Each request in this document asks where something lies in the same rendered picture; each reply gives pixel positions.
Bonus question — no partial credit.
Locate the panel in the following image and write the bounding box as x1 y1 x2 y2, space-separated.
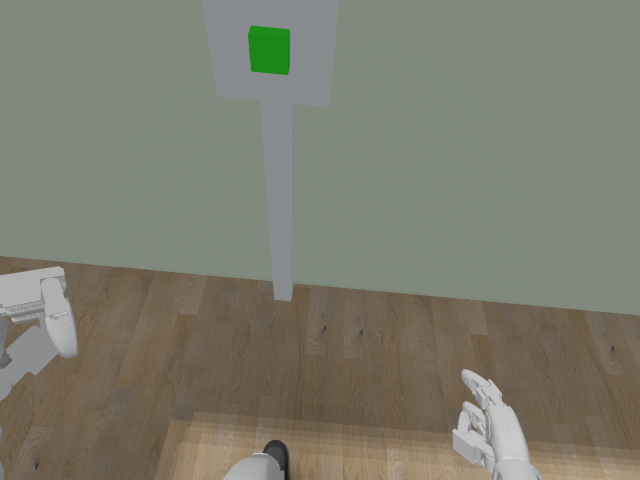
201 0 339 301

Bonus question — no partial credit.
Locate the robot left foot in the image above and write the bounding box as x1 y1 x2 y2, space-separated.
263 440 288 480

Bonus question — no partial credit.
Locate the right robot hand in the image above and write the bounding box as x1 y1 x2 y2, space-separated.
453 369 531 473

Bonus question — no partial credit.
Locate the robot left thigh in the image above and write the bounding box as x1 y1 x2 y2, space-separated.
222 457 284 480

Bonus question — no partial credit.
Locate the left robot hand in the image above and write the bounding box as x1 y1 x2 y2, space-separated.
0 266 78 401

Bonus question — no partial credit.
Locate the right robot forearm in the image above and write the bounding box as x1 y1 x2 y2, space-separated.
492 459 543 480

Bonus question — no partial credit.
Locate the button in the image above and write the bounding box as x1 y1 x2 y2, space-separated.
248 25 290 75

